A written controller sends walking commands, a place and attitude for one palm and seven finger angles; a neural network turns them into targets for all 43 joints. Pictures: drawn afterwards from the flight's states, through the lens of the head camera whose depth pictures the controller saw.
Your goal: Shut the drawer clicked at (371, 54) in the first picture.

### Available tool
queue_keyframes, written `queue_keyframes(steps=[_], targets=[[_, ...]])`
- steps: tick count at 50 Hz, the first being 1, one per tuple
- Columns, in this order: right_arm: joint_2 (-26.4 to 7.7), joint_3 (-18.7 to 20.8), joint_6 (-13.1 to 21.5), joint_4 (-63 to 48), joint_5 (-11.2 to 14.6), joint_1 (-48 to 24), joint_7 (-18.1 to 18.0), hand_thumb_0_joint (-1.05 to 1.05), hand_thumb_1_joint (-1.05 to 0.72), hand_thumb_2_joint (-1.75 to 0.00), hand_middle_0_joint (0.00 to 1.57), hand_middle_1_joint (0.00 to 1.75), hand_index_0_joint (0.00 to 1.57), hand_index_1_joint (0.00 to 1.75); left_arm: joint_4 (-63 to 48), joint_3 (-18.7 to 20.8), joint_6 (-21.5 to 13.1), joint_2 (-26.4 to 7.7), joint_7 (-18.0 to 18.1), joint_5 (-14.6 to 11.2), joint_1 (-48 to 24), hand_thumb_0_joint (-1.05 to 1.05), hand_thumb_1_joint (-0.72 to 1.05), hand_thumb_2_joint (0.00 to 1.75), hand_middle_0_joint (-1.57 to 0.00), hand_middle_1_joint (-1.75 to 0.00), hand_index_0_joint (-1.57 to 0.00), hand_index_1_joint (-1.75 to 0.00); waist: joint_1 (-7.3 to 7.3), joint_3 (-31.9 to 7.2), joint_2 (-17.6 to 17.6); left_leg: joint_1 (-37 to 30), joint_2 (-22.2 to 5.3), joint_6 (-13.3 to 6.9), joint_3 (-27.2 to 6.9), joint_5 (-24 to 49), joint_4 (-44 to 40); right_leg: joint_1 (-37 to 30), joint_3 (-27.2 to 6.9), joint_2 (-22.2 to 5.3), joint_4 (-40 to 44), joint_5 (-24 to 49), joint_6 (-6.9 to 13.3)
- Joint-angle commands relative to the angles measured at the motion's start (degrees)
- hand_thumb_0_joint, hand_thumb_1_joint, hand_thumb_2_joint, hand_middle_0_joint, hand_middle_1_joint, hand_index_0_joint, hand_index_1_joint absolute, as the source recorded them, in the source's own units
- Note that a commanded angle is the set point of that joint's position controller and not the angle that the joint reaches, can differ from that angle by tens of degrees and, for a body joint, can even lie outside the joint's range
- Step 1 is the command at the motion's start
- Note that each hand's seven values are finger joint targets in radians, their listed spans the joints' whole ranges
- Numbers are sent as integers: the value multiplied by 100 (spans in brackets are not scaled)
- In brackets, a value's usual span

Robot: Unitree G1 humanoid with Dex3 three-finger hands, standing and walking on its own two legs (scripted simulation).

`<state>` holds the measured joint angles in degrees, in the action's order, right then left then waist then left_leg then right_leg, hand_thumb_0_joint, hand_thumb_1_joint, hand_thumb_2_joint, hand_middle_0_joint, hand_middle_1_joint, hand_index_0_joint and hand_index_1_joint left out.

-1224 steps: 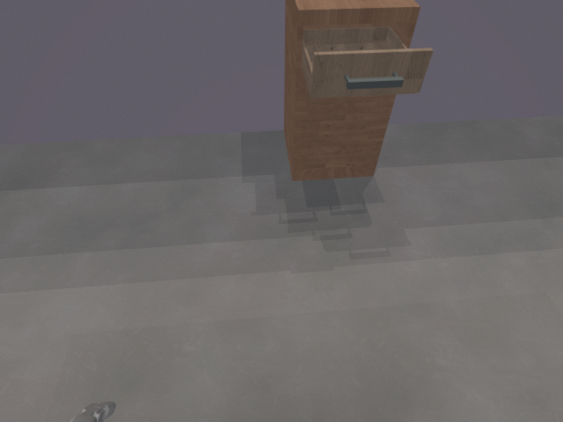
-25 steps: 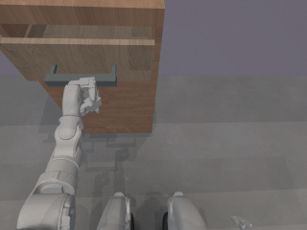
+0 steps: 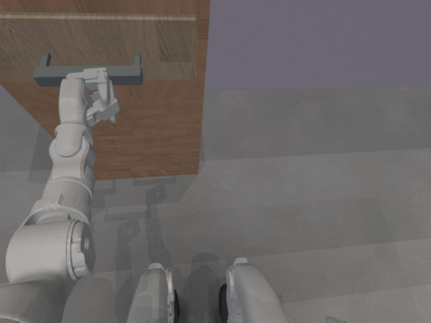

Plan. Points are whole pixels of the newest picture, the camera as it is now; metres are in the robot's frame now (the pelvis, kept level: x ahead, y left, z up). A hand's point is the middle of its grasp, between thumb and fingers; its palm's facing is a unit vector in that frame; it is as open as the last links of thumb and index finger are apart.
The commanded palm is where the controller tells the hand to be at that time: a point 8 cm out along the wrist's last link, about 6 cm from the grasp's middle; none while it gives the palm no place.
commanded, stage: push the drawer shut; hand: left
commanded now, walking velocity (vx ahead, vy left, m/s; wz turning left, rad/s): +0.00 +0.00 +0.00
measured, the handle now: (92, 66) +0.58 +0.19 +0.04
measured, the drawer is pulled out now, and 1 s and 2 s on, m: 0.01 0.00 0.00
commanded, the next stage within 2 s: pull the fist back off the drawer in 0.48 s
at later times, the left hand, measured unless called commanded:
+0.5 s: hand (107, 95) +0.52 +0.16 +0.04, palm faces +0.00 -1.00 -0.05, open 3.1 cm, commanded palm +0.56 +0.18 +0.05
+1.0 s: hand (108, 96) +0.52 +0.16 +0.04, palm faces +0.00 -1.00 -0.06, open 3.0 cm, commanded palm +0.51 +0.18 +0.05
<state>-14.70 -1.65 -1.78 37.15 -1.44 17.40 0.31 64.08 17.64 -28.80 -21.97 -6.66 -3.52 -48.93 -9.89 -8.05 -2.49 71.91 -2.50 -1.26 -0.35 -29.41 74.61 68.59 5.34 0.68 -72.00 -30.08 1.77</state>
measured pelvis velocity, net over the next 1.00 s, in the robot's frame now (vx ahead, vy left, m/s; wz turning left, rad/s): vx -0.02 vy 0.02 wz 0.00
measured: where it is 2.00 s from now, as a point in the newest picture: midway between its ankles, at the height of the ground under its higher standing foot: outside the picture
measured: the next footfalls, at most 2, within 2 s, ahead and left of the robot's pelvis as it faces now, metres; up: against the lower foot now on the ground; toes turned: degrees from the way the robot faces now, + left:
none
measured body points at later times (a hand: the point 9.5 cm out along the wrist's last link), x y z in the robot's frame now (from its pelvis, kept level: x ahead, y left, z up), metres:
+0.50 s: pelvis -0.02 +0.01 -0.01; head +0.15 +0.05 +0.40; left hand +0.51 +0.21 +0.04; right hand -0.01 -0.25 -0.12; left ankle +0.04 +0.11 -0.61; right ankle +0.03 -0.11 -0.61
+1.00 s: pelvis -0.02 +0.02 -0.01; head +0.14 +0.05 +0.40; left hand +0.51 +0.21 +0.04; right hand -0.02 -0.25 -0.12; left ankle +0.04 +0.11 -0.61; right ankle +0.03 -0.11 -0.61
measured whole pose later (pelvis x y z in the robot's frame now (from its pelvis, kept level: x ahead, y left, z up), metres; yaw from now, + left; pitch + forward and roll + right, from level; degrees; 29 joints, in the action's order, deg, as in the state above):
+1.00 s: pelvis -0.02 +0.02 -0.01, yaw +0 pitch +28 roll -6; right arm -15.0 -3.4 0.4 38.5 -3.1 19.9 1.1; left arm 70.6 15.4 -26.7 -26.1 -3.7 -0.8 -59.0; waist -12.5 -7.7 -2.5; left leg 78.6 -1.6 -2.5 -1.6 -27.3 77.1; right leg 73.8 6.5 0.0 -72.9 -27.7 0.7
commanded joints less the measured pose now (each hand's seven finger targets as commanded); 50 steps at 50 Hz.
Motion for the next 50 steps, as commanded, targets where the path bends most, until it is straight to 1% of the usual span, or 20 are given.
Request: queue_keyframes(steps=[1,3,6,7,8,10,11,14,17,19,25,29,32,36,40,41,42,45,48,50], targets=[[-988,325,87,-300,-59,981,-41,0,-90,-90,20,30,20,30,-1241,272,-393,-1393,139,-74,-3429,0,90,90,-140,-160,-140,-160,-380,-2929,-542,-2108,147,-126,-336,1220,-673,-1057,-483,171,1034,971,-50],[-1026,319,54,-321,-69,1027,-31,0,-90,-90,20,30,20,30,-1191,435,-372,-1625,147,-37,-3382,0,90,90,-140,-160,-140,-160,-314,-3149,-713,-2217,138,-105,-349,1337,-676,-1073,-474,174,1026,1022,-41],[-1020,313,35,-285,-74,1090,-20,0,-90,-90,20,30,20,30,-1175,283,-344,-1478,138,-17,-3725,0,90,90,-140,-160,-140,-160,-489,-3141,-596,-2278,111,-126,-424,1327,-641,-871,-425,190,988,995,-54],[-1032,302,27,-263,-66,1108,-20,0,-90,-90,20,30,20,30,-1080,230,-305,-1457,153,-4,-3874,0,90,90,-140,-160,-140,-160,-550,-2959,-648,-2202,108,-117,-425,1179,-662,-762,-412,188,1025,885,-69],[-1075,299,25,-225,-79,1151,-36,0,-90,-90,20,30,20,30,-1094,391,-293,-1682,195,5,-3988,0,90,90,-140,-160,-140,-160,-558,-2972,-570,-2170,96,-122,-465,1091,-662,-734,-397,195,1008,805,-68],[-1071,290,40,-221,-87,1172,-43,0,-90,-90,20,30,20,30,-1179,302,-295,-1663,232,54,-4192,0,90,90,-140,-160,-140,-160,-566,-3069,-821,-2282,111,-107,-487,1042,-687,-645,-383,195,996,740,-46],[-1063,290,59,-208,-95,1179,-37,0,-90,-90,20,30,20,30,-1283,145,-316,-1516,230,51,-4404,0,90,90,-140,-160,-140,-160,-643,-3135,-997,-2487,100,-106,-525,1075,-693,-455,-360,198,966,751,-42],[-1131,277,72,-136,-125,1216,-51,0,-90,-90,20,30,20,30,-1207,145,-311,-1572,300,86,-4581,0,90,90,-140,-160,-140,-160,-707,-3065,-995,-2651,70,-66,-686,864,-776,-166,-273,197,942,609,-30],[-1148,250,119,-110,-141,1213,-63,0,-90,-90,20,30,20,30,-1148,-86,-307,-1398,361,130,-4843,0,90,90,-140,-160,-140,-160,-804,-3006,-1219,-2769,63,-44,-805,616,-852,150,-242,181,918,485,-17],[-1168,240,153,-74,-144,1204,-74,0,-90,-90,20,30,20,30,-1030,-167,-273,-1344,407,146,-4919,0,90,90,-140,-160,-140,-160,-882,-2902,-1130,-2727,59,-43,-866,313,-915,247,-228,181,937,362,-21],[-1216,184,279,-26,-140,1195,-136,0,-90,-90,20,30,20,30,-989,-131,-228,-1583,508,171,-5183,0,90,90,-140,-160,-140,-160,-945,-2967,-1229,-2637,42,-44,-917,-38,-982,301,-246,177,940,204,-21],[-1235,167,371,10,-135,1164,-150,0,-90,-90,20,30,20,30,-915,-376,-170,-1294,540,150,-5298,0,90,90,-140,-160,-140,-160,-1019,-2838,-1362,-2817,5,-7,-1080,-342,-1137,603,-201,155,934,112,-17],[-1262,160,403,-4,-155,1196,-139,0,-90,-90,20,30,20,30,-930,-225,-183,-1479,560,154,-5296,0,90,90,-140,-160,-140,-160,-963,-2957,-1414,-2886,17,12,-1111,-243,-1139,555,-174,148,897,181,5],[-1239,170,409,-12,-172,1195,-105,0,-90,-90,20,30,20,30,-853,-314,-201,-1279,554,162,-5227,0,90,90,-140,-160,-140,-160,-959,-2872,-1344,-2814,24,0,-1116,-263,-1118,563,-172,135,885,168,6],[-1262,183,374,-37,-180,1203,-57,0,-90,-90,20,30,20,30,-653,-103,-155,-1444,559,173,-4956,0,90,90,-140,-160,-140,-160,-867,-2799,-1065,-2505,38,-17,-1050,-404,-1073,371,-198,145,928,83,-2],[-1256,174,372,-53,-179,1207,-52,0,-90,-90,20,30,20,30,-716,-162,-184,-1395,530,171,-4977,0,90,90,-140,-160,-140,-160,-841,-2810,-1222,-2565,47,-17,-1056,-331,-1077,406,-201,138,896,111,15],[-1246,184,362,-58,-180,1204,-37,0,-90,-90,20,30,20,30,-645,-193,-158,-1279,517,154,-4898,0,90,90,-140,-160,-140,-160,-862,-2761,-1111,-2533,50,-22,-1050,-330,-1066,396,-194,139,917,125,3],[-1239,200,313,-80,-178,1216,-15,0,-90,-90,20,30,20,30,-743,6,-158,-1484,502,150,-4742,0,90,90,-140,-160,-140,-160,-737,-2849,-1025,-2402,66,-35,-949,-154,-996,154,-221,147,919,183,7],[-1200,241,259,-120,-180,1218,34,0,-90,-90,20,30,20,30,-908,-162,-189,-1175,429,146,-4541,0,90,90,-140,-160,-140,-160,-652,-3052,-1173,-2721,54,-3,-984,149,-999,185,-183,143,874,341,19],[-1196,266,215,-158,-166,1204,57,0,-90,-90,20,30,20,30,-992,12,-191,-1269,412,81,-4189,0,90,90,-140,-160,-140,-160,-530,-3132,-1016,-2719,62,-9,-901,353,-975,-44,-199,159,917,424,19]])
